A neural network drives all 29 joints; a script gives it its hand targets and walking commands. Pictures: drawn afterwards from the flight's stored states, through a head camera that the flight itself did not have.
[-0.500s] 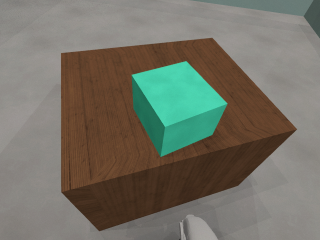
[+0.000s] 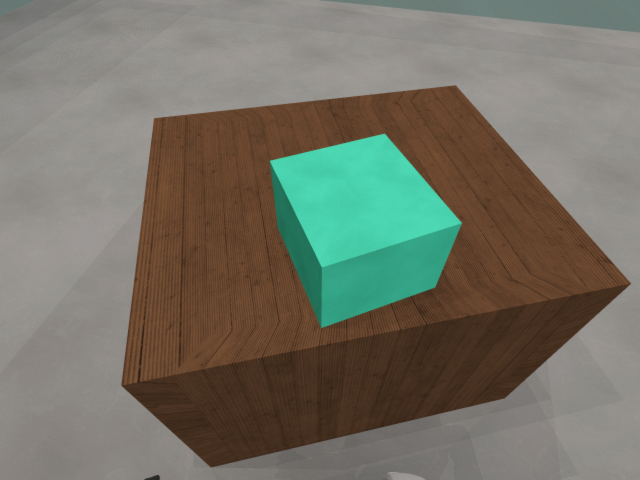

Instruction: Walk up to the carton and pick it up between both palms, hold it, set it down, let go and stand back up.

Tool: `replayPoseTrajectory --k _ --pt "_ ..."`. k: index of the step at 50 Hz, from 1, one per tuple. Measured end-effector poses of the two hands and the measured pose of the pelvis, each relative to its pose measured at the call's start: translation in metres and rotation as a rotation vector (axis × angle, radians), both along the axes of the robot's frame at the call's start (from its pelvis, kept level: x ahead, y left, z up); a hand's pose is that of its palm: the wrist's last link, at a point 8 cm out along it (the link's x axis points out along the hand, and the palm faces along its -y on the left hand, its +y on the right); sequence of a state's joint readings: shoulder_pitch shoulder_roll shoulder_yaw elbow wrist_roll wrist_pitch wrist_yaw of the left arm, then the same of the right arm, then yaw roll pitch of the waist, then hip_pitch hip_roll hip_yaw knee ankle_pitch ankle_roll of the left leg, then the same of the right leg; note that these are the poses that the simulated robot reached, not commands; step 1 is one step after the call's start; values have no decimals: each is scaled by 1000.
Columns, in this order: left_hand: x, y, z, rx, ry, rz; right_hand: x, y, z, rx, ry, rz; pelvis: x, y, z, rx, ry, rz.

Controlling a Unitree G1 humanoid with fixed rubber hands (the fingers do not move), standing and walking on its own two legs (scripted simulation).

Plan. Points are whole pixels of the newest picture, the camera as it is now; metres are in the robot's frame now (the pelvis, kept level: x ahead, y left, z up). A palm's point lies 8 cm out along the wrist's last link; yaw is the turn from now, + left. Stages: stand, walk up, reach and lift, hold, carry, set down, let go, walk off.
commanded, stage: walk up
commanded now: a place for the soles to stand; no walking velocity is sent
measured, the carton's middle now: (354, 225) +0.52 -0.06 -0.04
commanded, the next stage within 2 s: none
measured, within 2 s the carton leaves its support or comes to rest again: neither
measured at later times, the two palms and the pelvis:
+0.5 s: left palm out of the picture +0.08 +0.25 -0.12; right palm out of the picture +0.05 -0.25 -0.13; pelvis +0.02 +0.00 +0.00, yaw +0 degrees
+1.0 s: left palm out of the picture +0.08 +0.25 -0.12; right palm out of the picture +0.06 -0.26 -0.13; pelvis +0.03 +0.00 +0.00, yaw -2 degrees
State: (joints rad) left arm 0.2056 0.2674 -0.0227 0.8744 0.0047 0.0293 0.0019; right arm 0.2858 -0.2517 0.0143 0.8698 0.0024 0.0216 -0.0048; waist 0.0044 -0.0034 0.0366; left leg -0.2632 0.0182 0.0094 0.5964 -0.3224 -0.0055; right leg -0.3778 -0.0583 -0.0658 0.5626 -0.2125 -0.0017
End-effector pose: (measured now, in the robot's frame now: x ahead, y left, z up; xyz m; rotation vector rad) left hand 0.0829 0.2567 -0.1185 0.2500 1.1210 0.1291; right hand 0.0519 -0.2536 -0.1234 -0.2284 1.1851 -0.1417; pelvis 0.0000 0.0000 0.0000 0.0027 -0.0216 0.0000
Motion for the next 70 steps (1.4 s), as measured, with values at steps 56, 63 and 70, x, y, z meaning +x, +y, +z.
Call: replayPoseTrajectory --k 56,63,70 --pt "0 -2 -8 12 144 -29 4 -13 0 -43 59 -15 21 -7 3 6 19 -2" --pt "26 -16 -5 25 61 0 -33 -62 18 -155 168 -2 18 -43 3 1 29 83" --pt "48 -78 -13 7 -21 -1 5 -139 2 -194 85 43 17 -100 -18 6 12 130"
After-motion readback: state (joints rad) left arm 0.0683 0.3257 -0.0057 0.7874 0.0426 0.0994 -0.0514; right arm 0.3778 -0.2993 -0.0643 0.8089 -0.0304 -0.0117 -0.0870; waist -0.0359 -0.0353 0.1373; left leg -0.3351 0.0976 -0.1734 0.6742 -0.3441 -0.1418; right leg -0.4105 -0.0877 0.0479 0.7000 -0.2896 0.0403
